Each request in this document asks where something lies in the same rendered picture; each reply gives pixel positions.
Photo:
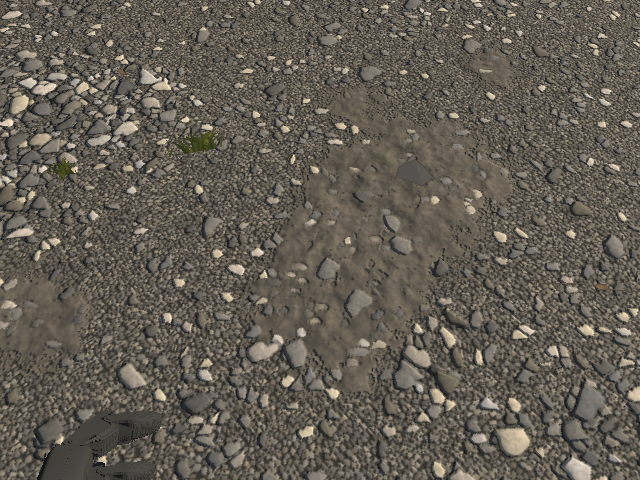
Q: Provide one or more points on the left robot hand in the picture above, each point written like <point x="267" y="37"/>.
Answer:
<point x="73" y="459"/>

